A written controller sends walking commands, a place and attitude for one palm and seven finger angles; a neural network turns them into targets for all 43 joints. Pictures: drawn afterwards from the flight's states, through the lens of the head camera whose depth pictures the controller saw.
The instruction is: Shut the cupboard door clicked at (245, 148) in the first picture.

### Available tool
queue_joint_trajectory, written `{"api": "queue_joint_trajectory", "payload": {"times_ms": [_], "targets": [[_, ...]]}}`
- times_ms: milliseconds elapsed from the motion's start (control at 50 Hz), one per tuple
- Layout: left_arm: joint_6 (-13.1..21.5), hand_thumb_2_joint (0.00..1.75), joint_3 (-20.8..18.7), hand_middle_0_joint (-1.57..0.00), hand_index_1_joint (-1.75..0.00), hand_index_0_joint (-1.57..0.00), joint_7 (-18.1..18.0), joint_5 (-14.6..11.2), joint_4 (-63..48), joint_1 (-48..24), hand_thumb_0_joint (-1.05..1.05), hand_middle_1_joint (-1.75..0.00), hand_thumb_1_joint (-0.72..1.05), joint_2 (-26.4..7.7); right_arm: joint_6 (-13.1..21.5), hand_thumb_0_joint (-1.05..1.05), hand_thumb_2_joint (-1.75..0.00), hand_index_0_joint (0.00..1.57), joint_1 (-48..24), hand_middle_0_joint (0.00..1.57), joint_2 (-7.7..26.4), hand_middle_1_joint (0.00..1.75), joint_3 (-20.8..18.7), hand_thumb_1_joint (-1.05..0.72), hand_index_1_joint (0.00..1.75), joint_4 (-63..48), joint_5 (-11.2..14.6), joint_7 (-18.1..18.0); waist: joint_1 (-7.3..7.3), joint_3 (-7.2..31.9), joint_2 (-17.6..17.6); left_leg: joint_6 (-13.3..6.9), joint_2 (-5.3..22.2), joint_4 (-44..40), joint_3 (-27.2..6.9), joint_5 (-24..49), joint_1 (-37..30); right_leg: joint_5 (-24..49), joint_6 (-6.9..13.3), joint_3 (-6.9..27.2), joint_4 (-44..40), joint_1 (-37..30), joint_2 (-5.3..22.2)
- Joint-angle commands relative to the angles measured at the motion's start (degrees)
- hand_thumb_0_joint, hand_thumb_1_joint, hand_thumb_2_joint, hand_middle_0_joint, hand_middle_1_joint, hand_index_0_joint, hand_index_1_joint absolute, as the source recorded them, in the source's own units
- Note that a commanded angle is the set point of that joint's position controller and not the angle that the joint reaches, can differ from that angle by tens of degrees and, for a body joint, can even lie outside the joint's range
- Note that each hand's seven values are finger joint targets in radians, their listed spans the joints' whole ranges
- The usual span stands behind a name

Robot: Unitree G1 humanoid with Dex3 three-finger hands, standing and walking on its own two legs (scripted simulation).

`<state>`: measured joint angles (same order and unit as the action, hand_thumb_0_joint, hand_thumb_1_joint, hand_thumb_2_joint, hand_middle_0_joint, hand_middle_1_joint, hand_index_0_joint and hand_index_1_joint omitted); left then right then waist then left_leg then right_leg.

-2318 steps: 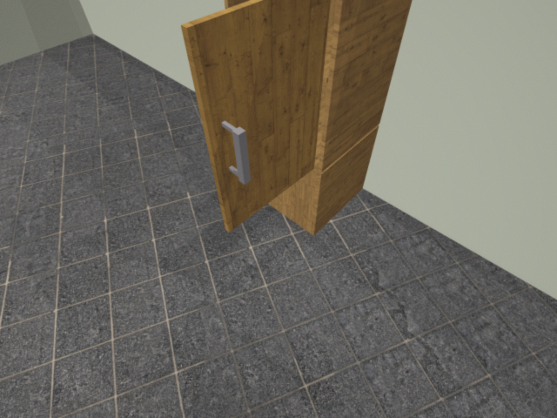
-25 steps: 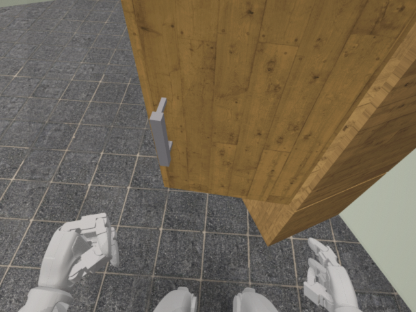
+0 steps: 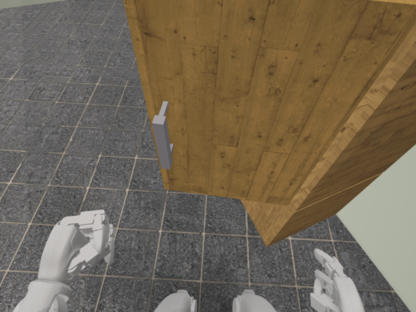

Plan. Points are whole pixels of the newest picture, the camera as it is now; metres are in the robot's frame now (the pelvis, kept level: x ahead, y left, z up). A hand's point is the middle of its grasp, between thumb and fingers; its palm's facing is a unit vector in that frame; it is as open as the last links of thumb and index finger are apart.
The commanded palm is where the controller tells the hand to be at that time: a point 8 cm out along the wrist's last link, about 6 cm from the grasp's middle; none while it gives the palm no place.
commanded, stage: raise the hand and make a fist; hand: left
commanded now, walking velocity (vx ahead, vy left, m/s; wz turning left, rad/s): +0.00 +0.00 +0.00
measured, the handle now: (165, 137) +0.46 +0.13 +0.05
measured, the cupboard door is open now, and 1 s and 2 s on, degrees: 59 59 58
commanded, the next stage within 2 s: bring the fist close to the handle in 0.10 s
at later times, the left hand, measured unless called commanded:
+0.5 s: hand (127, 229) +0.25 +0.16 +0.05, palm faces -0.09 -1.00 -0.02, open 3.1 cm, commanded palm +0.24 +0.21 +0.05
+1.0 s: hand (165, 192) +0.32 +0.11 +0.05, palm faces -0.09 -1.00 -0.02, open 3.1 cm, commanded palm +0.31 +0.16 +0.05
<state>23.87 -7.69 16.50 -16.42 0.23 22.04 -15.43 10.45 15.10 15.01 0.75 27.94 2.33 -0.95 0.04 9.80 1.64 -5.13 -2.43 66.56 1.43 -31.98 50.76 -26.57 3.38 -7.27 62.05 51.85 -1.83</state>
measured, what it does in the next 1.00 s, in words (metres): stands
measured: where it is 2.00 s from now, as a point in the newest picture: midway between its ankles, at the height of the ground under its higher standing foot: outside the picture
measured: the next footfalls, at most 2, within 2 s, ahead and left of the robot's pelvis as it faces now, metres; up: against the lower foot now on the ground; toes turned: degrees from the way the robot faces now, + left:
none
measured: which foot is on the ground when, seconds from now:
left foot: down 0.00-1.00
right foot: down 0.00-1.00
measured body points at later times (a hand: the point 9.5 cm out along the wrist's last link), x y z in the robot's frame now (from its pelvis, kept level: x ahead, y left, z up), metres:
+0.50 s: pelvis +0.00 +0.00 +0.00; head +0.07 +0.01 +0.44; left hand +0.25 +0.21 +0.05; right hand +0.19 -0.23 -0.08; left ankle +0.00 +0.06 -0.65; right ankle +0.04 -0.09 -0.65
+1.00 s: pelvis +0.01 -0.01 +0.00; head +0.08 -0.01 +0.45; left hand +0.32 +0.16 +0.05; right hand +0.17 -0.25 -0.09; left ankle +0.00 +0.06 -0.65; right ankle +0.04 -0.09 -0.65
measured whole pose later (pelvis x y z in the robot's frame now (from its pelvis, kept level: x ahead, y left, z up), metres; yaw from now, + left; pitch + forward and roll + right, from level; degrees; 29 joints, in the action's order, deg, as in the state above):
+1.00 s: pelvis +0.01 -0.01 +0.00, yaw +0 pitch +18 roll -2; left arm 20.1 1.2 4.3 -8.9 13.6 -1.1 -10.1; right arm 4.5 14.1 14.2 1.2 30.2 1.9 0.8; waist 1.5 9.9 1.7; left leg -4.6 -2.8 64.8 2.2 -31.7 50.8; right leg -27.1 3.9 -6.4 62.1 52.8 -1.6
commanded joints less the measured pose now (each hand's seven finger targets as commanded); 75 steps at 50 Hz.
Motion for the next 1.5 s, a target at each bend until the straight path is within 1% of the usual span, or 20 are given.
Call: {"api": "queue_joint_trajectory", "payload": {"times_ms": [0, 180, 240, 420, 480, 520, 560, 640, 720, 800, 840, 940, 1020, 1060, 1160, 1200, 1220, 1280, 1440, 1480], "targets": [[4.16, 0.90, -4.08, -1.30, -1.50, -1.30, -0.69, -1.21, -12.04, -1.90, 0.00, -1.50, 0.90, -6.43, 3.29, 0.00, -0.90, 0.20, -3.01, 0.20, 7.39, 0.30, -3.42, -0.90, 0.30, -8.95, 0.32, -0.59, 0.04, 11.55, 1.33, 5.59, 2.14, -12.67, -7.10, 16.15, -5.54, 7.22, -0.97, 5.04, -6.82, -10.71, 0.56], [3.29, 0.90, -3.72, -1.30, -1.50, -1.30, -0.49, -1.16, -12.21, -2.09, 0.00, -1.50, 0.90, -6.28, 3.16, 0.00, -0.90, 0.20, -3.21, 0.20, 7.28, 0.30, -3.26, -0.90, 0.30, -9.01, 0.51, -0.70, 0.30, 11.06, 1.70, 5.63, 2.15, -12.66, -7.43, 15.59, -5.49, 6.96, -0.98, 4.87, -6.80, -10.05, 0.49], [3.46, 0.90, -0.50, -1.30, -1.50, -1.30, -0.79, -0.47, -12.68, -8.93, 0.00, -1.50, 0.90, -4.57, 3.31, 0.00, -0.90, 0.20, -3.13, 0.20, 7.55, 0.30, -2.85, -0.90, 0.30, -8.39, 0.30, -0.97, 1.96, 11.13, 1.40, 4.92, 2.23, -11.46, -7.59, 14.43, -4.98, 6.41, -1.14, 5.08, -6.29, -8.38, 0.59], [0.70, 0.90, -0.89, -1.30, -1.50, -1.30, -3.76, 1.57, -10.61, -11.04, 0.00, -1.50, 0.90, -5.83, 2.06, 0.00, -0.90, 0.20, -2.25, 0.20, 7.56, 0.30, -2.91, -0.90, 0.30, -8.28, 0.24, -0.66, 0.52, 14.17, 0.65, 5.08, 2.06, -11.53, -7.02, 18.23, -5.10, 9.61, -0.96, 5.31, -5.99, -11.32, 0.95], [0.29, 0.90, 0.95, -1.30, -1.50, -1.30, -4.94, 2.00, -9.97, -13.46, 0.00, -1.50, 0.90, -3.43, 1.25, 0.00, -0.90, 0.20, -2.65, 0.20, 6.88, 0.30, -2.75, -0.90, 0.30, -8.57, 0.30, -0.26, 0.80, 13.97, 1.14, 5.02, 1.88, -11.64, -6.35, 17.55, -5.21, 9.74, -1.23, 5.61, -6.50, -11.63, 1.20], [0.28, 0.90, 0.34, -1.30, -1.50, -1.30, -5.93, 2.59, -8.95, -14.64, 0.00, -1.50, 0.90, -4.41, 0.72, 0.00, -0.90, 0.20, -2.66, 0.20, 7.21, 0.30, -2.78, -0.90, 0.30, -8.37, 0.29, -0.31, 0.80, 13.37, 0.12, 4.85, 2.03, -11.87, -6.48, 17.38, -4.89, 9.46, -1.01, 5.65, -6.75, -11.69, 1.05], [0.56, 0.90, 3.27, -1.30, -1.50, -1.30, -6.49, 3.02, -9.62, -15.67, 0.00, -1.50, 0.90, -1.76, 0.53, 0.00, -0.90, 0.20, -2.72, 0.20, 6.76, 0.30, -2.69, -0.90, 0.30, -8.65, 0.25, 0.06, 1.04, 14.12, 2.17, 5.03, 2.09, -12.07, -6.35, 18.58, -6.66, 10.31, -1.00, 5.53, -6.67, -11.41, 1.26], [0.60, 0.90, 3.47, -1.30, -1.50, -1.30, -7.72, 4.22, -5.79, -20.14, 0.00, -1.50, 0.90, -1.97, -0.24, 0.00, -0.90, 0.20, -2.31, 0.20, 7.15, 0.30, -2.71, -0.90, 0.30, -7.56, 0.07, 0.10, 2.04, 13.19, -1.20, 4.56, 2.22, -11.59, -6.31, 17.11, -5.12, 9.85, -1.22, 5.81, -6.82, -11.01, 1.32], [0.59, 0.90, 3.52, -1.30, -1.50, -1.30, -8.98, 4.80, -4.36, -24.69, 0.00, -1.50, 0.90, -2.23, -0.95, 0.00, -0.90, 0.20, -2.43, 0.20, 7.26, 0.30, -2.87, -0.90, 0.30, -7.00, 0.02, 0.19, 1.94, 14.33, -0.71, 4.31, 2.10, -11.46, -6.03, 17.20, -5.61, 10.33, -1.10, 6.32, -7.07, -11.58, 1.55], [0.65, 0.90, 6.89, -1.30, -1.50, -1.30, -10.22, 5.61, -4.13, -29.69, 0.00, -1.50, 0.90, 0.72, -1.67, 0.00, -0.90, 0.20, -2.31, 0.20, 6.81, 0.30, -2.78, -0.90, 0.30, -6.56, -0.03, 0.66, 2.46, 16.06, 1.36, 4.73, 2.25, -11.79, -6.32, 19.36, -8.57, 11.82, -1.20, 6.02, -6.74, -10.98, 1.78], [0.42, 0.90, 5.81, -1.30, -1.50, -1.30, -11.09, 6.19, -2.12, -28.74, 0.00, -1.50, 0.90, 0.23, -2.29, 0.00, -0.90, 0.20, -1.88, 0.20, 6.92, 0.30, -2.93, -0.90, 0.30, -6.32, -0.21, 0.79, 1.78, 17.52, -0.13, 4.62, 2.39, -11.80, -6.09, 21.16, -8.77, 13.56, -1.16, 6.11, -6.51, -12.39, 1.71], [-0.25, 0.90, 7.52, -1.30, -1.50, -1.30, -12.87, 7.39, 2.93, -34.11, 0.00, -1.50, 0.90, 2.18, -3.87, 0.00, -0.90, 0.20, -1.60, 0.20, 6.71, 0.30, -2.80, -0.90, 0.30, -5.59, -0.30, 1.20, 2.78, 15.75, -1.73, 4.22, 2.27, -11.62, -5.41, 20.32, -7.50, 14.49, -1.36, 6.53, -7.05, -12.65, 1.90], [0.50, 0.90, 5.92, -1.30, -1.50, -1.30, -14.17, 7.58, 2.95, -36.95, 0.00, -1.50, 0.90, 0.97, -4.78, 0.00, -0.90, 0.20, -1.13, 0.20, 6.73, 0.30, -3.15, -0.90, 0.30, -5.28, -0.44, 1.46, 2.06, 19.02, -0.90, 4.18, 2.13, -11.29, -4.94, 22.50, -8.24, 17.61, -1.20, 7.23, -6.81, -15.39, 2.04], [0.72, 0.90, 8.45, -1.30, -1.50, -1.30, -14.45, 8.09, 4.48, -38.75, 0.00, -1.50, 0.90, 3.43, -5.17, 0.00, -0.90, 0.20, -1.03, 0.20, 6.33, 0.30, -3.05, -0.90, 0.30, -4.93, -0.39, 1.82, 2.79, 18.10, -0.84, 4.32, 2.30, -11.38, -4.96, 23.09, -8.99, 18.12, -1.33, 7.04, -6.83, -14.43, 2.06], [1.38, 0.90, 8.65, -1.30, -1.50, -1.30, -16.17, 8.89, 8.63, -44.22, 0.00, -1.50, 0.90, 3.99, -6.14, 0.00, -0.90, 0.20, -0.74, 0.20, 6.41, 0.30, -3.21, -0.90, 0.30, -3.81, -0.58, 2.12, 3.67, 17.42, -2.54, 3.98, 2.24, -11.22, -4.75, 20.44, -8.05, 16.59, -1.54, 7.45, -7.43, -13.78, 2.16], [1.59, 0.90, 7.81, -1.30, -1.50, -1.30, -16.67, 9.09, 10.12, -45.04, 0.00, -1.50, 0.90, 3.52, -6.51, 0.00, -0.90, 0.20, -0.71, 0.20, 6.40, 0.30, -3.27, -0.90, 0.30, -3.64, -0.64, 2.26, 3.15, 17.73, -2.24, 3.87, 1.97, -11.29, -4.40, 19.17, -7.34, 15.71, -1.52, 7.84, -7.67, -14.36, 2.23], [1.52, 0.90, 4.62, -1.30, -1.50, -1.30, -17.03, 8.98, 10.97, -42.87, 0.00, -1.50, 0.90, 0.65, -6.90, 0.00, -0.90, 0.20, -0.45, 0.20, 6.78, 0.30, -3.41, -0.90, 0.30, -3.70, -0.72, 2.17, 2.02, 18.45, -2.82, 3.83, 1.85, -11.42, -4.09, 19.86, -6.75, 16.98, -1.35, 8.28, -7.85, -16.34, 2.15], [1.89, 0.90, 3.89, -1.30, -1.50, -1.30, -16.64, 8.76, 12.48, -42.99, 0.00, -1.50, 0.90, 0.31, -7.77, 0.00, -0.90, 0.20, -1.08, 0.20, 6.31, 0.30, -3.02, -0.90, 0.30, -4.25, -0.46, 2.33, 1.74, 17.49, -4.72, 3.59, 1.42, -11.94, -3.03, 17.32, -3.76, 16.16, -1.74, 9.67, -9.04, -19.19, 2.62], [4.53, 0.90, 5.97, -1.30, -1.50, -1.30, -14.09, 7.55, 11.63, -45.51, 0.00, -1.50, 0.90, 1.78, -7.49, 0.00, -0.90, 0.20, -0.91, 0.20, 6.20, 0.30, -3.20, -0.90, 0.30, -3.49, -0.21, 1.94, 2.95, 19.10, -1.85, 3.21, 1.47, -11.35, -2.66, 17.68, -4.91, 17.68, -2.07, 10.87, -9.60, -19.96, 2.84], [4.27, 0.90, 6.22, -1.30, -1.50, -1.30, -13.55, 7.12, 13.20, -45.98, 0.00, -1.50, 0.90, 2.04, -7.40, 0.00, -0.90, 0.20, -0.69, 0.20, 6.39, 0.30, -3.27, -0.90, 0.30, -3.06, -0.11, 1.91, 3.41, 17.28, -2.84, 3.17, 1.54, -11.38, -2.98, 16.56, -4.70, 15.92, -2.16, 10.41, -10.04, -18.15, 2.78]]}}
